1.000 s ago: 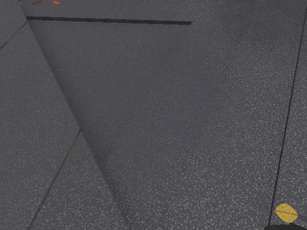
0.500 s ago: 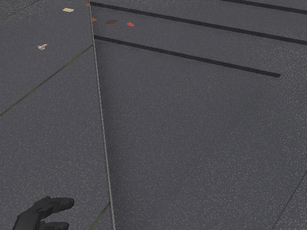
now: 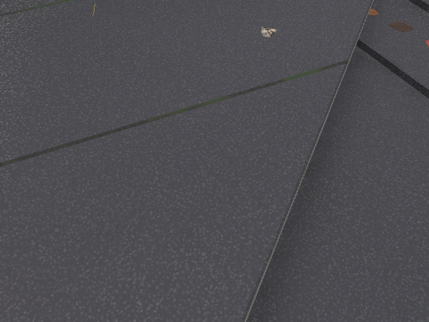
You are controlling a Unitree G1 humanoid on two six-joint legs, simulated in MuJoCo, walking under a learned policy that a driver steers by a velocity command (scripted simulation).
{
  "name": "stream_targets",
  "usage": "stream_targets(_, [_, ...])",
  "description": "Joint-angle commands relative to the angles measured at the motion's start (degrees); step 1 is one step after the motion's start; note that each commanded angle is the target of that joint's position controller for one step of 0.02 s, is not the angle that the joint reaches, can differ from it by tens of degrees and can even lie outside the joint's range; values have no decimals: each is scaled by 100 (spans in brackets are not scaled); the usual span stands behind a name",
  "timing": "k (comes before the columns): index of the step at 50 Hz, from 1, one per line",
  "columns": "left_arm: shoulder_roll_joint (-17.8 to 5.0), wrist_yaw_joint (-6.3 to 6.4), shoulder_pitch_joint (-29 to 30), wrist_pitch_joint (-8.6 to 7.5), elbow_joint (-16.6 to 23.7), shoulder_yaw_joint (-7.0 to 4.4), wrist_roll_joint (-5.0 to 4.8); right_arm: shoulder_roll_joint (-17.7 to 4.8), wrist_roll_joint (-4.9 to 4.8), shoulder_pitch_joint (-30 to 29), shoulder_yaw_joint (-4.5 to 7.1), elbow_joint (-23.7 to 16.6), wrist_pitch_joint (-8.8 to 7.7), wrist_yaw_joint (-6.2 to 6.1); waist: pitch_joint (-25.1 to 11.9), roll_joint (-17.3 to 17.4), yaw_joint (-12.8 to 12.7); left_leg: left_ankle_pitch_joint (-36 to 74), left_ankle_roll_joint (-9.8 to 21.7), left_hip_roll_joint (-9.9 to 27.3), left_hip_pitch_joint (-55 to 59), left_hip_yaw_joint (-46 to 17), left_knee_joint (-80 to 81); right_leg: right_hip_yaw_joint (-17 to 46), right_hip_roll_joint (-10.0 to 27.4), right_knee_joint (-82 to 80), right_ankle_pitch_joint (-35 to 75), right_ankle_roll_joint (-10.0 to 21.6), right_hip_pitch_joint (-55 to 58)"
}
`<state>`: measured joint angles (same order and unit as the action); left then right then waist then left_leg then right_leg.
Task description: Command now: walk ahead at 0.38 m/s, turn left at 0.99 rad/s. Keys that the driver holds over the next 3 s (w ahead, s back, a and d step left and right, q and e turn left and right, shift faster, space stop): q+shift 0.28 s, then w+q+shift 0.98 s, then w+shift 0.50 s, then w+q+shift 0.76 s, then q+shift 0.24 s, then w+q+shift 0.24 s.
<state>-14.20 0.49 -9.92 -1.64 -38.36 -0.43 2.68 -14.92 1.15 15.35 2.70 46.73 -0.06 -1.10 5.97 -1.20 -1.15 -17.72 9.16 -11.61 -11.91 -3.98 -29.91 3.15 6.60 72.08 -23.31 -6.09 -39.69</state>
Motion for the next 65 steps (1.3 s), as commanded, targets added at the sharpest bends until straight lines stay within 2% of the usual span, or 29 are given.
stream_targets(1, [-710,56,-961,96,284,-156,-47,-1099,34,-931,386,-762,-187,19,-894,-26,-490,6700,407,1054,-822,-854,244,-607,-440,-1640,1169,136,1489])
stream_targets(5, [-891,267,-1191,55,237,-229,-295,-832,-49,-854,441,-770,-205,2,-1439,158,-478,4665,-396,616,-718,-1194,-1246,-291,-818,-3808,3076,322,3137])
stream_targets(7, [-778,369,-2473,-8,-295,-281,-341,-620,29,-1067,410,-855,-142,-14,-1505,-669,-1281,1381,-773,-37,-1291,-533,-3898,-397,-560,-5653,5613,298,4878])
stream_targets(8, [-745,371,-2466,-46,-345,-243,-206,-317,-34,-1017,334,-1013,-71,-25,-1280,-1137,-1094,-2293,-893,-607,-2667,16,-5893,-53,79,-5195,7348,477,5567])
stream_targets(9, [-876,233,-2173,-126,-60,-170,143,98,-280,-82,229,-1252,14,-153,-1520,-1321,-243,-3099,-966,-365,-3854,8,-8391,1039,1613,-3717,11087,962,5846])
stream_targets(10, [-982,146,-1676,-80,242,-243,167,44,-218,533,206,-1261,23,-208,-2433,-1159,112,-2286,-992,-79,-4060,-120,-9295,1600,2285,-3750,10054,1732,5934])
stream_targets(12, [-801,235,-521,18,682,-246,109,122,151,-231,160,-1468,215,-291,-1847,-778,337,-1745,-1022,382,-4673,396,-10830,1853,2345,-5094,3881,2261,4295])
stream_targets(14, [-640,385,-642,-16,404,-184,-74,-95,270,-1349,144,-1959,442,-211,-805,0,257,-1463,-880,798,-4857,261,-10958,917,1939,-5835,1641,1823,2876])
stream_targets(17, [-554,259,-1467,-42,-265,-225,-13,552,159,-1840,-95,-2401,631,-149,-569,20,289,-888,-475,887,-5995,279,-11532,497,1497,-5944,-960,1254,2932])
stream_targets(29, [-511,222,-2340,-221,-886,-292,-17,775,137,-3051,-179,-2847,548,54,-41,-132,51,-952,-192,1524,-7271,648,-9519,-1050,1414,-6895,-446,1142,4767])
stream_targets(33, [-399,201,-2572,-175,-1055,-297,55,891,53,-3551,-282,-2891,481,143,71,-134,-56,-1327,27,1723,-7351,996,-8691,-1827,1328,-6685,1757,1050,5536])
stream_targets(35, [-540,216,-1982,-203,-863,-299,10,864,5,-3336,-340,-2793,420,178,-123,-72,153,-1740,158,1440,-5140,1628,-6659,-2898,905,-6398,5241,836,4613])
stream_targets(37, [-1253,310,-1791,-133,-716,-428,-64,574,-131,-2421,-180,-2563,503,120,-741,-751,532,-2753,228,609,-3026,2227,-5503,-2852,1257,-5344,10885,1093,4266])
stream_targets(39, [-2019,56,-1542,-12,-428,-664,-398,-282,-220,-162,191,-1997,383,42,-2283,-1558,1264,-2966,652,-144,-599,996,-4395,-2249,1612,-2218,12506,1516,3993])
stream_targets(40, [-1601,-207,-867,-91,96,-633,-410,-1084,-235,160,463,-1967,305,-54,-2142,-296,1461,-4531,1225,652,183,-2316,-1613,-1999,688,323,8424,1094,1910])
stream_targets(41, [-1199,-544,518,-294,881,-660,-202,-1550,-337,101,704,-1968,356,-100,-1948,967,1438,-5447,1615,1433,899,-6225,1314,-701,-1084,2518,1377,765,-649])
stream_targets(42, [-618,-651,1174,-492,1428,-507,60,-1421,-251,-439,624,-2019,335,-101,-1472,572,1169,-4496,1612,1734,667,-6857,1580,478,-1015,4403,1152,788,-1869])
stream_targets(45, [483,-276,910,-499,1654,50,169,-793,2,454,350,-719,-162,-82,-142,7,229,-2035,1213,1465,-847,-4688,789,336,-618,4967,-85,821,-2598])
stream_targets(47, [478,-155,436,-217,1508,194,180,-530,86,229,223,-527,-356,-23,190,-274,-328,-1129,918,1115,-1825,-3031,586,155,-473,3837,-949,744,-2318])
stream_targets(49, [-157,-92,817,-119,1633,77,17,-574,-6,-173,164,-538,-527,74,552,-133,-424,-765,772,783,-2892,-2095,1445,-146,-228,1339,-564,557,-1175])
stream_targets(52, [-193,-248,780,-70,1496,51,-207,-834,-91,-162,262,-570,-652,-5,-442,-81,-219,261,706,466,-3169,-1309,2042,-394,-199,-1949,2151,335,2428])
stream_targets(55, [-309,-200,269,3,1016,-73,-316,-1407,-71,107,514,-536,-665,94,-1358,481,-209,3228,534,649,-737,-1372,1202,-606,-857,-3158,1950,401,3102])
stream_targets(57, [-757,14,-501,-48,868,-341,-441,-1437,-15,-23,589,-570,-678,163,-1745,900,-827,4467,135,786,193,-1549,-808,-484,-739,-4074,1772,379,3748])
stream_targets(58, [-1012,116,-1309,-89,576,-486,-351,-1157,-7,-237,541,-716,-679,184,-2066,626,-1202,3913,-67,689,-75,-1406,-2338,-393,-530,-4493,1929,400,4669])
stream_targets(59, [-1056,144,-1823,-158,242,-530,-141,-327,106,-326,348,-920,-675,178,-1936,-90,-1073,-103,-79,432,-1673,-1389,-3694,220,120,-4097,1334,412,5834])
stream_targets(60, [-1013,101,-2640,-147,59,-455,4,354,287,-872,49,-1370,-709,104,-1594,-991,-1188,-1388,28,537,-3002,-967,-5513,866,934,-3305,3117,-112,5997])
stream_targets(61, [-1251,27,-1490,-220,305,-519,222,42,-245,650,95,-1528,-656,59,-2706,-2295,12,-891,-121,484,-3844,-732,-5911,3964,2005,-4822,1768,753,6501])
stream_targets(63, [-260,-58,-423,-318,514,-354,137,-415,36,-41,139,-1214,-394,141,-1331,-423,30,231,-210,1138,-3757,-246,-6054,3036,1488,-5609,-978,1378,4479])
stream_targets(65, [-216,-47,-911,-458,-68,-304,74,-271,165,-705,81,-1453,-317,346,-552,179,17,331,-218,1345,-3887,-432,-5824,1943,1158,-5681,346,1348,3637])
